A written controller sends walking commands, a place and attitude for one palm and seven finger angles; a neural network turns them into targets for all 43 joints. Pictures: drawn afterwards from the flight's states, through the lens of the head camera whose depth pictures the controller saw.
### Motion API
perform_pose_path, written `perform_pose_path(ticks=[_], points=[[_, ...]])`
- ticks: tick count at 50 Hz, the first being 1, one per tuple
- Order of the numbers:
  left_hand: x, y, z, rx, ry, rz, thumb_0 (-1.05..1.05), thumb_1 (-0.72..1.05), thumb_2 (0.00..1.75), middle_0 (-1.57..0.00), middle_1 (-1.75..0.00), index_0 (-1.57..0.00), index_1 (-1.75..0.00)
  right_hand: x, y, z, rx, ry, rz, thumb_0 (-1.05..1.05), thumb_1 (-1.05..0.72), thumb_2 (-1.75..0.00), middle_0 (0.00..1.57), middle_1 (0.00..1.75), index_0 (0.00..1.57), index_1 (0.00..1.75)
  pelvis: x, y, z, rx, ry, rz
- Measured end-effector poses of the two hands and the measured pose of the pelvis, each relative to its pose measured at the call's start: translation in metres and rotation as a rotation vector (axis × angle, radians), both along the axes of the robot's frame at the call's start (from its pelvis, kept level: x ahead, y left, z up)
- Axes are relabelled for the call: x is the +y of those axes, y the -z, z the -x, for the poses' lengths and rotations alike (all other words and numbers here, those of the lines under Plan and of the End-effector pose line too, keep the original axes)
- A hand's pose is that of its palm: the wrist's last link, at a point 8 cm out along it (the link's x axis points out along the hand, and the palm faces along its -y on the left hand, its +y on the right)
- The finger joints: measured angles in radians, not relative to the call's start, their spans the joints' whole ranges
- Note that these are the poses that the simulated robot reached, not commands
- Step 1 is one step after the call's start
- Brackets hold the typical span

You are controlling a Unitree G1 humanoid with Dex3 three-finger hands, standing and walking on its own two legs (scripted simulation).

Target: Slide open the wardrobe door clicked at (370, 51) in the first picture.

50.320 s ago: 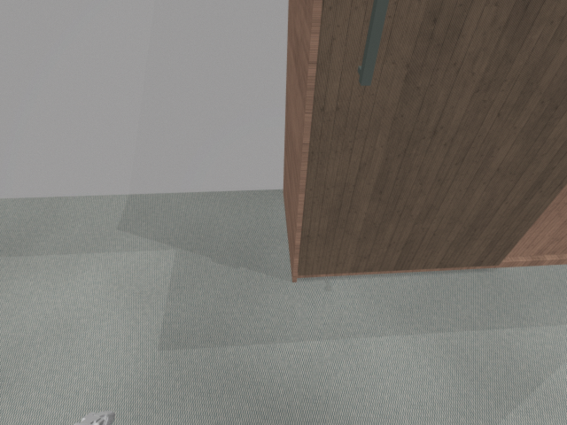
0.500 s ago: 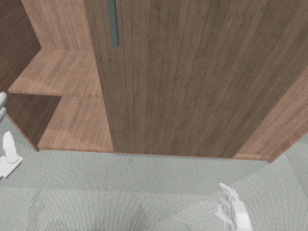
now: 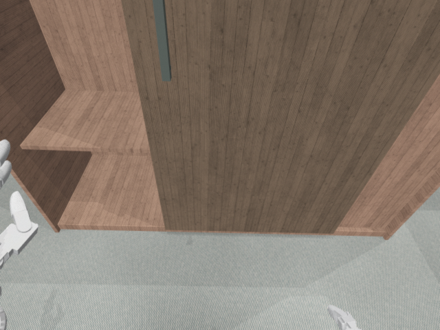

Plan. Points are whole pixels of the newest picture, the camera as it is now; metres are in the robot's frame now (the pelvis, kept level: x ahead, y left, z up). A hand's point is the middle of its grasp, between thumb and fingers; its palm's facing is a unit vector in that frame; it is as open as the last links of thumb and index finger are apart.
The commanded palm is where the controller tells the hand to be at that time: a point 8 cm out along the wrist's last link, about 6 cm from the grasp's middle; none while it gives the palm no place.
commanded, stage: stop stepping back and stand still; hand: left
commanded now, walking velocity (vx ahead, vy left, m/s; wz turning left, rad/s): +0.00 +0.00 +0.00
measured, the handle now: (162, 25) +0.71 +0.18 +0.26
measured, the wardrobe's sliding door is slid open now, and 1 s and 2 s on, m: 0.54 0.54 0.54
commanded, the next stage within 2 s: let the arm hang, fingers relaxed in 0.14 s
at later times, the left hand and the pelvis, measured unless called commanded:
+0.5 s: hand out of the picture +0.08 +0.20 -0.15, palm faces -0.04 -0.97 -0.23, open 7.4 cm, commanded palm none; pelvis -0.02 +0.01 +0.00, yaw +1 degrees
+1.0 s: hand out of the picture +0.00 +0.22 -0.16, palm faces -0.03 -0.97 -0.26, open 7.4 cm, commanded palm none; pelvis -0.02 +0.02 +0.01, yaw +0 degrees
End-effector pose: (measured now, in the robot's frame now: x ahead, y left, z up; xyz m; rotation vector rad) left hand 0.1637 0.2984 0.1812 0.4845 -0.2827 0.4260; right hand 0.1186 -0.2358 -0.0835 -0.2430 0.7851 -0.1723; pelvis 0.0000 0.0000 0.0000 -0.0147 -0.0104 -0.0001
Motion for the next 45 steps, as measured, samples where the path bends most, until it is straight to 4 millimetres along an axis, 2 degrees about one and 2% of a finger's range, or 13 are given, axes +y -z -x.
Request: perform_pose_path(ticks=[4, 12, 13, 15, 17, 19, 21, 23, 27, 32, 36, 40, 45], points=[[-0.001, 0.001, -0.003, 0.007, 0.024, 0.006, 0.02, 0.89, 0.89, -0.21, -0.30, -0.21, -0.30, 0.007, -0.005, -0.019, -0.039, -0.008, -0.017, 0.02, -0.90, -0.90, 0.21, 0.30, 0.20, 0.30, 0.003, 0.000, -0.002, 0.000, 0.006, 0.000], [0.014, 0.009, -0.001, 0.069, -0.005, 0.021, 0.02, 0.89, 0.89, -0.22, -0.30, -0.21, -0.30, 0.017, -0.023, -0.044, -0.102, -0.035, -0.006, 0.01, -0.90, -0.90, 0.21, 0.30, 0.20, 0.30, 0.009, -0.005, -0.001, 0.005, 0.012, 0.002], [0.016, 0.017, -0.003, 0.094, 0.001, 0.013, 0.01, 0.89, 0.89, -0.21, -0.30, -0.21, -0.30, 0.017, -0.022, -0.046, -0.106, -0.058, -0.011, 0.01, -0.90, -0.90, 0.21, 0.30, 0.20, 0.30, 0.010, -0.004, 0.001, 0.011, 0.004, 0.004], [0.023, 0.057, -0.012, 0.269, 0.007, 0.045, 0.01, 0.89, 0.90, -0.21, -0.30, -0.21, -0.30, 0.013, -0.013, -0.049, -0.065, -0.105, -0.018, 0.01, -0.90, -0.90, 0.21, 0.30, 0.20, 0.30, 0.014, -0.001, 0.005, 0.022, -0.010, 0.002], [0.026, 0.116, -0.014, 0.520, -0.008, 0.128, 0.01, 0.90, 0.90, -0.21, -0.30, -0.20, -0.30, 0.006, -0.001, -0.048, -0.014, -0.112, -0.018, 0.01, -0.90, -0.90, 0.21, 0.30, 0.20, 0.30, 0.018, 0.002, 0.010, 0.030, -0.012, -0.003], [0.019, 0.178, -0.001, 0.780, -0.023, 0.216, 0.01, 0.90, 0.90, -0.20, -0.30, -0.20, -0.30, 0.000, 0.008, -0.040, 0.027, -0.095, -0.016, 0.01, -0.90, -0.90, 0.21, 0.30, 0.20, 0.30, 0.020, 0.005, 0.015, 0.030, -0.011, -0.011], [0.003, 0.231, 0.026, 1.009, -0.026, 0.298, 0.01, 0.90, 0.90, -0.20, -0.30, -0.20, -0.30, -0.005, 0.014, -0.026, 0.076, -0.075, -0.011, 0.01, -0.90, -0.90, 0.21, 0.30, 0.20, 0.30, 0.019, 0.005, 0.018, 0.024, -0.010, -0.016], [-0.020, 0.272, 0.059, 1.193, -0.017, 0.380, 0.01, 0.91, 0.89, -0.20, -0.30, -0.20, -0.29, -0.010, 0.018, -0.006, 0.145, -0.056, 0.001, 0.01, -0.90, -0.90, 0.21, 0.30, 0.20, 0.30, 0.017, 0.004, 0.020, 0.018, -0.011, -0.018], [-0.065, 0.322, 0.128, 1.455, -0.009, 0.535, 0.01, 0.92, 0.89, -0.20, -0.30, -0.20, -0.30, -0.015, 0.022, 0.044, 0.326, -0.016, 0.028, 0.01, -0.91, -0.90, 0.20, 0.30, 0.20, 0.30, 0.011, 0.001, 0.024, 0.009, -0.015, -0.017], [-0.060, 0.331, 0.185, 1.605, -0.098, 0.586, 0.00, 0.98, 0.89, -0.21, -0.30, -0.21, -0.30, -0.014, 0.028, 0.103, 0.533, 0.025, 0.030, 0.01, -0.91, -0.90, 0.20, 0.30, 0.20, 0.30, 0.007, -0.005, 0.029, 0.010, -0.025, -0.001], [-0.049, 0.325, 0.211, 1.671, -0.155, 0.579, 0.01, 0.96, 0.89, -0.21, -0.30, -0.21, -0.30, -0.007, 0.035, 0.131, 0.614, 0.057, -0.001, 0.01, -0.91, -0.90, 0.20, 0.30, 0.20, 0.30, 0.010, -0.007, 0.029, 0.008, -0.024, 0.004], [-0.038, 0.316, 0.216, 1.692, -0.195, 0.549, 0.01, 0.93, 0.89, -0.21, -0.30, -0.20, -0.30, 0.004, 0.042, 0.143, 0.637, 0.076, -0.043, 0.01, -0.91, -0.90, 0.20, 0.30, 0.20, 0.30, 0.013, -0.009, 0.029, 0.009, -0.017, 0.002], [-0.028, 0.310, 0.199, 1.661, -0.203, 0.512, 0.01, 0.92, 0.89, -0.20, -0.30, -0.20, -0.30, 0.018, 0.049, 0.143, 0.628, 0.084, -0.090, 0.01, -0.91, -0.90, 0.20, 0.30, 0.20, 0.30, 0.016, -0.010, 0.027, 0.012, -0.009, -0.003]])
